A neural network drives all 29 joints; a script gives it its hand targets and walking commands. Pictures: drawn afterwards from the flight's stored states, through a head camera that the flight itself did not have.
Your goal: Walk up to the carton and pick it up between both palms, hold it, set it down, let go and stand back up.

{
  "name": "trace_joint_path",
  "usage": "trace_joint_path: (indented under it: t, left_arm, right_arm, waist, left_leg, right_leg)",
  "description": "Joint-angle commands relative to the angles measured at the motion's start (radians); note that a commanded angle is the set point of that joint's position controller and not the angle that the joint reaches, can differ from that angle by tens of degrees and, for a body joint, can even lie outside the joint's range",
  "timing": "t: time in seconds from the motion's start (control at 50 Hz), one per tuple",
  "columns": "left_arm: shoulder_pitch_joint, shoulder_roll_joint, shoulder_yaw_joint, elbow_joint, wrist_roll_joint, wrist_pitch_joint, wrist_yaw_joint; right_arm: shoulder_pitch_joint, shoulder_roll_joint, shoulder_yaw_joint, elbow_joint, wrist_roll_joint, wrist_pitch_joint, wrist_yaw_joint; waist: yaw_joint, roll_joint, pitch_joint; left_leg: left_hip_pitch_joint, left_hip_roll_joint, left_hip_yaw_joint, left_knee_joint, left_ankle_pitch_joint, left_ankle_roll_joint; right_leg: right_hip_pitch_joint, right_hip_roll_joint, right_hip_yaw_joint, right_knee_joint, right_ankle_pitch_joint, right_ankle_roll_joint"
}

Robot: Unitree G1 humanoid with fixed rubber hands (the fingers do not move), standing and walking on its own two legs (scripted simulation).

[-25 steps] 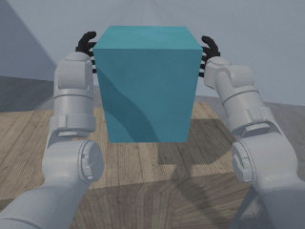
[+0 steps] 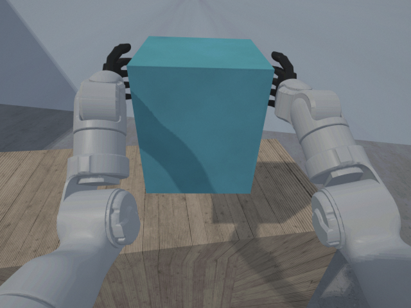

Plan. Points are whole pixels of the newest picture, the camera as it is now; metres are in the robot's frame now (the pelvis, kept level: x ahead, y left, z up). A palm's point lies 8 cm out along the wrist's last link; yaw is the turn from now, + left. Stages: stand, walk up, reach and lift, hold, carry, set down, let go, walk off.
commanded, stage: hold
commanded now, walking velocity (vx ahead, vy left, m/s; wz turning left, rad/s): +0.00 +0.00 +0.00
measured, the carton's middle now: (199, 114) +0.40 +0.00 +0.27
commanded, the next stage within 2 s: none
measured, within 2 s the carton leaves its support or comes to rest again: neither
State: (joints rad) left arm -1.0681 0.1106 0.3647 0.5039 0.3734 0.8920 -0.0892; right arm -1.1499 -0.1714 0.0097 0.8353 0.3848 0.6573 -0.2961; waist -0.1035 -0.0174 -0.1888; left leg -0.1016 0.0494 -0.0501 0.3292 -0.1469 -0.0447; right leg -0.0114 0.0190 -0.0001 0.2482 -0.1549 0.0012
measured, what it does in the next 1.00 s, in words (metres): stands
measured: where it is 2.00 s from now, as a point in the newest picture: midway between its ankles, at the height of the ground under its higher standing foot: outside the picture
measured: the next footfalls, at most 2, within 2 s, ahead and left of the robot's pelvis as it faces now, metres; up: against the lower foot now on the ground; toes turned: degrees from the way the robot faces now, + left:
none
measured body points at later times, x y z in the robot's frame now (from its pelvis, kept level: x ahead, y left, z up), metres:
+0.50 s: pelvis +0.00 +0.00 +0.00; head -0.10 +0.02 +0.44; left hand +0.39 +0.16 +0.34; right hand +0.38 -0.14 +0.33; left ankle +0.03 +0.14 -0.75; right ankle -0.01 -0.12 -0.75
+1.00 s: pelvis +0.00 +0.00 +0.00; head -0.10 +0.02 +0.44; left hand +0.38 +0.15 +0.34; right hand +0.37 -0.15 +0.32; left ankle +0.03 +0.14 -0.75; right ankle -0.01 -0.12 -0.75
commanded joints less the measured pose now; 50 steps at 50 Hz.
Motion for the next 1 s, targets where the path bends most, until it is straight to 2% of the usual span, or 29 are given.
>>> trace_joint_path:
  t: [0.0,0.04,0.08,0.12,0.18,0.24,0.3,0.32,0.34,0.38,0.44,0.5,0.54,0.56,0.58,0.6,0.64,0.66,0.7,0.72,0.76,0.8,0.82,0.84,0.86,0.9,0.92,0.96,0.98]
  left_arm:
    - [-0.635,-0.541,-0.227,-0.017,-0.208,-0.061,-0.173]
    - [-0.646,-0.521,-0.204,0.014,-0.188,-0.068,-0.177]
    - [-0.659,-0.544,-0.248,-0.04,-0.218,-0.08,-0.176]
    - [-0.68,-0.541,-0.24,-0.018,-0.221,-0.081,-0.168]
    - [-0.663,-0.508,-0.2,0.017,-0.209,-0.086,-0.169]
    - [-0.632,-0.49,-0.167,0.048,-0.199,-0.085,-0.169]
    - [-0.611,-0.496,-0.153,0.068,-0.189,-0.078,-0.178]
    - [-0.623,-0.502,-0.164,0.06,-0.192,-0.077,-0.181]
    - [-0.623,-0.495,-0.167,0.048,-0.193,-0.075,-0.184]
    - [-0.658,-0.52,-0.206,0.007,-0.222,-0.076,-0.186]
    - [-0.671,-0.555,-0.257,-0.065,-0.251,-0.073,-0.176]
    - [-0.627,-0.544,-0.253,-0.054,-0.23,-0.058,-0.174]
    - [-0.616,-0.55,-0.266,-0.065,-0.223,-0.052,-0.174]
    - [-0.605,-0.552,-0.258,-0.076,-0.219,-0.052,-0.179]
    - [-0.614,-0.552,-0.285,-0.102,-0.234,-0.055,-0.178]
    - [-0.597,-0.548,-0.268,-0.097,-0.227,-0.053,-0.18]
    - [-0.607,-0.563,-0.284,-0.146,-0.233,-0.052,-0.177]
    - [-0.606,-0.548,-0.294,-0.166,-0.228,-0.051,-0.174]
    - [-0.626,-0.537,-0.277,-0.163,-0.231,-0.045,-0.17]
    - [-0.613,-0.543,-0.275,-0.163,-0.224,-0.042,-0.169]
    - [-0.586,-0.528,-0.249,-0.112,-0.209,-0.038,-0.169]
    - [-0.603,-0.545,-0.256,-0.127,-0.211,-0.044,-0.171]
    - [-0.59,-0.538,-0.247,-0.08,-0.197,-0.044,-0.168]
    - [-0.603,-0.546,-0.255,-0.092,-0.207,-0.049,-0.168]
    - [-0.611,-0.549,-0.248,-0.083,-0.208,-0.048,-0.168]
    - [-0.634,-0.575,-0.265,-0.099,-0.233,-0.057,-0.17]
    - [-0.634,-0.571,-0.268,-0.08,-0.225,-0.053,-0.17]
    - [-0.64,-0.559,-0.264,-0.077,-0.229,-0.058,-0.173]
    - [-0.645,-0.549,-0.248,-0.047,-0.224,-0.058,-0.174]
  right_arm:
    - [-0.759,0.493,0.091,-0.233,0.13,-0.037,0.162]
    - [-0.749,0.506,0.083,-0.175,0.119,-0.037,0.171]
    - [-0.772,0.523,0.113,-0.234,0.134,-0.053,0.172]
    - [-0.793,0.517,0.108,-0.221,0.142,-0.046,0.169]
    - [-0.766,0.518,0.098,-0.19,0.127,-0.044,0.166]
    - [-0.786,0.525,0.121,-0.215,0.142,-0.045,0.164]
    - [-0.78,0.523,0.12,-0.233,0.137,-0.043,0.151]
    - [-0.773,0.51,0.107,-0.226,0.128,-0.042,0.148]
    - [-0.773,0.518,0.113,-0.239,0.134,-0.042,0.147]
    - [-0.777,0.524,0.111,-0.244,0.14,-0.039,0.144]
    - [-0.778,0.511,0.112,-0.295,0.161,-0.04,0.143]
    - [-0.737,0.48,0.108,-0.271,0.156,-0.031,0.145]
    - [-0.721,0.466,0.099,-0.26,0.146,-0.028,0.147]
    - [-0.719,0.473,0.104,-0.263,0.153,-0.025,0.149]
    - [-0.711,0.478,0.12,-0.286,0.159,-0.027,0.149]
    - [-0.709,0.489,0.132,-0.289,0.17,-0.024,0.147]
    - [-0.71,0.502,0.153,-0.313,0.194,-0.021,0.146]
    - [-0.686,0.492,0.154,-0.302,0.191,-0.019,0.144]
    - [-0.698,0.512,0.162,-0.287,0.207,-0.008,0.152]
    - [-0.702,0.511,0.161,-0.281,0.202,-0.012,0.155]
    - [-0.708,0.508,0.167,-0.289,0.183,-0.013,0.159]
    - [-0.731,0.533,0.166,-0.312,0.187,-0.027,0.162]
    - [-0.724,0.509,0.147,-0.276,0.167,-0.026,0.162]
    - [-0.727,0.514,0.142,-0.27,0.171,-0.031,0.167]
    - [-0.744,0.515,0.146,-0.276,0.165,-0.035,0.169]
    - [-0.761,0.53,0.135,-0.295,0.166,-0.038,0.169]
    - [-0.762,0.51,0.13,-0.284,0.159,-0.038,0.167]
    - [-0.767,0.517,0.132,-0.28,0.15,-0.037,0.161]
    - [-0.776,0.534,0.126,-0.288,0.151,-0.039,0.159]
  waist:
    - [0.0,0.061,-0.152]
    - [0.005,0.046,-0.129]
    - [0.003,0.067,-0.22]
    - [-0.004,0.068,-0.206]
    - [0.006,0.028,-0.18]
    - [0.033,-0.024,-0.192]
    - [0.035,-0.022,-0.157]
    - [0.017,-0.017,-0.157]
    - [0.022,-0.021,-0.168]
    - [0.004,0.002,-0.203]
    - [-0.018,0.081,-0.249]
    - [-0.016,0.098,-0.221]
    - [-0.031,0.101,-0.188]
    - [-0.027,0.096,-0.201]
    - [-0.043,0.1,-0.229]
    - [-0.02,0.085,-0.212]
    - [-0.013,0.106,-0.241]
    - [-0.024,0.125,-0.238]
    - [-0.004,0.093,-0.232]
    - [-0.001,0.099,-0.21]
    - [0.018,0.056,-0.192]
    - [0.035,0.06,-0.214]
    - [0.015,0.072,-0.158]
    - [0.012,0.064,-0.177]
    - [0.025,0.049,-0.181]
    - [0.006,0.036,-0.215]
    - [-0.005,0.053,-0.197]
    - [-0.011,0.04,-0.213]
    - [-0.001,0.025,-0.202]
  left_leg:
    - [0.022,-0.083,0.05,-0.052,0.097,0.0]
    - [-0.004,-0.076,0.047,-0.074,0.052,0.011]
    - [0.004,-0.076,0.053,-0.051,0.112,0.004]
    - [0.035,-0.084,0.053,-0.036,0.128,0.005]
    - [0.037,-0.089,0.059,-0.045,0.088,0.013]
    - [0.05,-0.09,0.06,-0.035,0.126,0.026]
    - [0.068,-0.089,0.066,-0.03,0.136,0.028]
    - [0.059,-0.09,0.065,-0.033,0.122,0.023]
    - [0.062,-0.089,0.056,-0.03,0.142,0.028]
    - [0.077,-0.084,0.057,-0.027,0.145,0.022]
    - [0.099,-0.079,0.052,-0.002,0.226,0.0]
    - [0.082,-0.077,0.054,-0.016,0.19,-0.01]
    - [0.071,-0.073,0.048,-0.034,0.18,-0.012]
    - [0.067,-0.071,0.045,-0.026,0.203,-0.012]
    - [0.085,-0.076,0.042,-0.015,0.228,-0.019]
    - [0.087,-0.081,0.047,-0.013,0.251,-0.018]
    - [0.083,-0.083,0.041,0.001,0.288,-0.026]
    - [0.096,-0.091,0.046,0.007,0.304,-0.029]
    - [0.098,-0.087,0.049,-0.009,0.254,-0.016]
    - [0.089,-0.082,0.049,-0.013,0.249,-0.017]
    - [0.088,-0.088,0.057,-0.02,0.22,-0.006]
    - [0.076,-0.083,0.055,-0.022,0.217,-0.004]
    - [0.048,-0.082,0.057,-0.029,0.19,-0.012]
    - [0.069,-0.071,0.052,-0.03,0.179,-0.012]
    - [0.069,-0.073,0.054,-0.034,0.164,-0.008]
    - [0.063,-0.076,0.053,-0.022,0.187,-0.003]
    - [0.075,-0.073,0.046,-0.03,0.174,-0.008]
    - [0.068,-0.078,0.05,-0.027,0.154,-0.003]
    - [0.06,-0.087,0.063,-0.029,0.146,0.008]
  right_leg:
    - [-0.001,0.058,-0.001,-0.036,0.039,0.012]
    - [0.007,0.056,0.006,-0.038,0.014,0.013]
    - [0.043,0.057,0.006,-0.02,0.075,0.011]
    - [0.01,0.051,0.014,-0.025,0.081,0.01]
    - [-0.014,0.044,0.017,-0.043,0.042,0.021]
    - [0.001,0.047,0.019,-0.037,0.095,0.028]
    - [-0.011,0.05,0.021,-0.046,0.113,0.034]
    - [-0.02,0.042,0.023,-0.05,0.092,0.033]
    - [-0.02,0.04,0.021,-0.047,0.11,0.031]
    - [-0.012,0.052,0.013,-0.039,0.107,0.021]
    - [0.003,0.061,0.007,-0.026,0.173,0.015]
    - [0.027,0.059,0.004,-0.031,0.14,0.013]
    - [0.032,0.063,0.001,-0.031,0.134,0.01]
    - [0.054,0.063,0.007,-0.027,0.154,0.005]
    - [0.052,0.057,0.011,-0.02,0.193,0.009]
    - [0.043,0.063,0.011,-0.021,0.211,0.009]
    - [0.061,0.067,0.011,-0.008,0.243,0.011]
    - [0.045,0.057,0.016,-0.011,0.255,0.015]
    - [0.042,0.069,-0.005,-0.012,0.206,0.02]
    - [0.037,0.072,-0.004,-0.01,0.191,0.017]
    - [0.016,0.059,0.007,-0.028,0.177,0.03]
    - [0.036,0.071,0.006,-0.017,0.171,0.021]
    - [0.018,0.067,0.012,-0.031,0.135,0.018]
    - [0.026,0.073,0.004,-0.025,0.127,0.013]
    - [0.012,0.074,-0.001,-0.029,0.111,0.013]
    - [0.03,0.073,0.008,-0.025,0.133,0.012]
    - [0.017,0.071,0.006,-0.029,0.123,0.01]
    - [0.018,0.069,0.007,-0.031,0.115,0.013]
    - [0.011,0.063,0.012,-0.038,0.113,0.018]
